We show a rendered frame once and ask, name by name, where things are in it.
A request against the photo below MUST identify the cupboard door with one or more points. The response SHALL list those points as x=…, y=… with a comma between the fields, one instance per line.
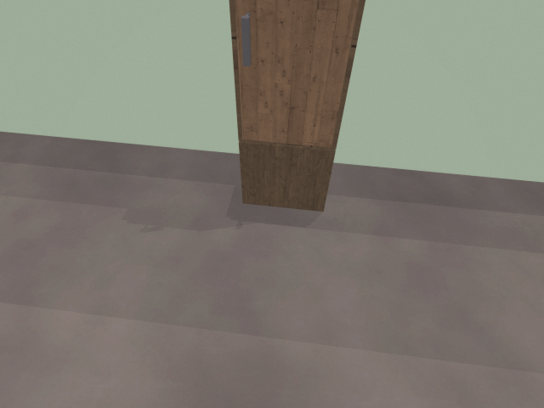
x=300, y=48

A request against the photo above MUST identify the handle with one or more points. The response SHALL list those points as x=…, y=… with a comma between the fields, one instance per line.
x=246, y=39

